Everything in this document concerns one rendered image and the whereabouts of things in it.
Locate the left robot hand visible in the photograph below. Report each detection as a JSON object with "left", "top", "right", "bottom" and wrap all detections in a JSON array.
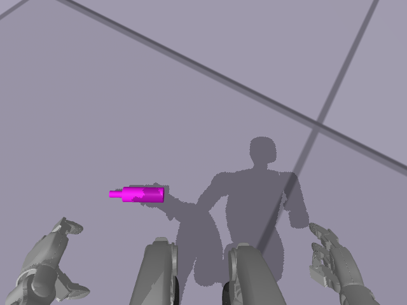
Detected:
[{"left": 20, "top": 217, "right": 90, "bottom": 302}]

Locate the right robot hand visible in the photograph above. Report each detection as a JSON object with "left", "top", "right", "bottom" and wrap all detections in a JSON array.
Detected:
[{"left": 309, "top": 222, "right": 364, "bottom": 294}]

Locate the left robot arm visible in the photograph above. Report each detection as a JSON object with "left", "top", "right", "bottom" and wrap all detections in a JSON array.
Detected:
[{"left": 5, "top": 265, "right": 58, "bottom": 305}]

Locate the right robot arm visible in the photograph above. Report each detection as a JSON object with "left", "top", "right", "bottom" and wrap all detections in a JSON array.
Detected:
[{"left": 340, "top": 285, "right": 380, "bottom": 305}]

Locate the bottle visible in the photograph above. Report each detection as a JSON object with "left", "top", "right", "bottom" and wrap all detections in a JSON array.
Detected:
[{"left": 109, "top": 187, "right": 164, "bottom": 203}]

